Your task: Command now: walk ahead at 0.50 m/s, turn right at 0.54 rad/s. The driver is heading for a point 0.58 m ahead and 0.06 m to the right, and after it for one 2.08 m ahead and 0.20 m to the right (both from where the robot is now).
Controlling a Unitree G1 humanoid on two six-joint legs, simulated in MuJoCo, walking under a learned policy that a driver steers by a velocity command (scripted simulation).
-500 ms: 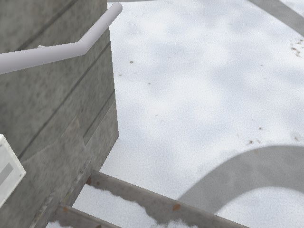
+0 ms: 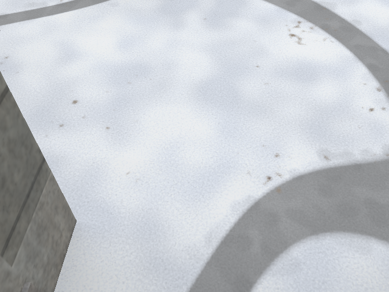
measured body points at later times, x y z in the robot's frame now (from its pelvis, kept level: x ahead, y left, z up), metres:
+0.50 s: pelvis +0.24 +0.05 -0.16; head +0.26 +0.07 +0.29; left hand +0.38 +0.27 -0.29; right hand +0.28 -0.21 -0.26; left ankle +0.32 +0.12 -0.89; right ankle +0.11 -0.08 -0.60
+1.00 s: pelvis +0.22 +0.02 -0.15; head +0.21 +0.02 +0.30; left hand +0.50 +0.08 -0.21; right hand +0.13 -0.21 -0.29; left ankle +0.32 +0.12 -0.89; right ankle +0.10 -0.08 -0.72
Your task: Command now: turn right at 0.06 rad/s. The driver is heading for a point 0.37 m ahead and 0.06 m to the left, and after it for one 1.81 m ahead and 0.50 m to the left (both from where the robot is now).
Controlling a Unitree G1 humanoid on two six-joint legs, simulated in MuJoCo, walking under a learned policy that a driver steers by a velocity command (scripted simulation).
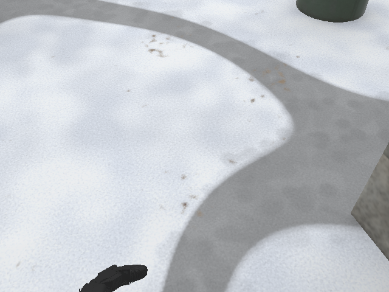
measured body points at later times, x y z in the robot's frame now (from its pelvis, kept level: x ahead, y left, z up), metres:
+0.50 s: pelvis -0.02 -0.01 +0.01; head -0.01 +0.00 +0.46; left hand +0.13 +0.18 -0.11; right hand -0.02 -0.22 -0.13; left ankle +0.01 +0.10 -0.74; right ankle -0.08 -0.13 -0.57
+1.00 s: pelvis +0.02 -0.02 +0.00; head +0.03 +0.00 +0.45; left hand +0.19 +0.17 -0.12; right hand -0.09 -0.22 -0.14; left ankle +0.01 +0.09 -0.74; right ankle -0.03 -0.12 -0.47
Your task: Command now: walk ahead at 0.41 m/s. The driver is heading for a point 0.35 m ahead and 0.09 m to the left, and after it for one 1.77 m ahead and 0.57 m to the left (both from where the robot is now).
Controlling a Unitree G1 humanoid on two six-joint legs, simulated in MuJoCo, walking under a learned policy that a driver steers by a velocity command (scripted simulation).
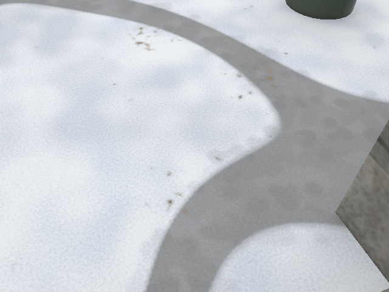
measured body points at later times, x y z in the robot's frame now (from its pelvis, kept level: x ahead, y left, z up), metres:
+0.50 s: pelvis +0.22 -0.10 -0.01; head +0.21 -0.12 +0.44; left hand +0.14 +0.16 -0.14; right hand +0.35 -0.35 -0.14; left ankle +0.26 +0.10 -0.64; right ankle +0.18 -0.19 -0.74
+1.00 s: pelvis +0.51 +0.00 -0.18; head +0.56 +0.02 +0.26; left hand +0.42 +0.24 -0.31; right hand +0.75 -0.13 -0.31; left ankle +0.54 +0.10 -0.90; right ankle +0.46 -0.20 -0.70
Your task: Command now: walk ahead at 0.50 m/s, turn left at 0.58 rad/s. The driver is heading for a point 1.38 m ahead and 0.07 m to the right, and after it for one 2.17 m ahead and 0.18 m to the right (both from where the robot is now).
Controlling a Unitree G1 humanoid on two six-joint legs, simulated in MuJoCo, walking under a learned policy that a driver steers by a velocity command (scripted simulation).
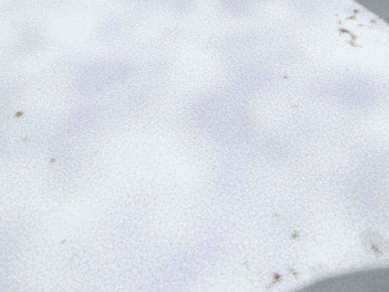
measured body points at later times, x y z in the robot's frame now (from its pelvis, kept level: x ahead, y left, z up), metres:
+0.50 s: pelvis +0.28 -0.08 +0.03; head +0.29 -0.10 +0.47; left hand +0.25 +0.19 -0.08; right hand +0.49 -0.29 -0.09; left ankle +0.29 +0.10 -0.64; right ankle +0.29 -0.17 -0.72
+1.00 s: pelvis +0.46 +0.02 +0.02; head +0.49 +0.04 +0.47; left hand +0.49 +0.31 -0.11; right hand +0.66 -0.19 -0.09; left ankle +0.49 +0.12 -0.72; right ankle +0.52 -0.14 -0.66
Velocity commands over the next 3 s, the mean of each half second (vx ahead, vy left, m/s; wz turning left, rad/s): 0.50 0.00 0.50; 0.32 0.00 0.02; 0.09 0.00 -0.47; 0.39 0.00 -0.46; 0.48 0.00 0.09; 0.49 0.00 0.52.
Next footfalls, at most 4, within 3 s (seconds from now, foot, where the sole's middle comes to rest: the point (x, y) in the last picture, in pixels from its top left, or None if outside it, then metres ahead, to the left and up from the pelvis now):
0.26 right None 0.33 -0.17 -0.76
0.76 left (182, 253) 0.53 0.13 -0.76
1.26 right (254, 245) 0.57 -0.11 -0.76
1.78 left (196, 212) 0.68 0.09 -0.76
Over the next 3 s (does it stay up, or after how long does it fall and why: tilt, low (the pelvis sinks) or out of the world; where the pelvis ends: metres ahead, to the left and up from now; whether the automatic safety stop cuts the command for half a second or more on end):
stays up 1.17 -0.13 0.02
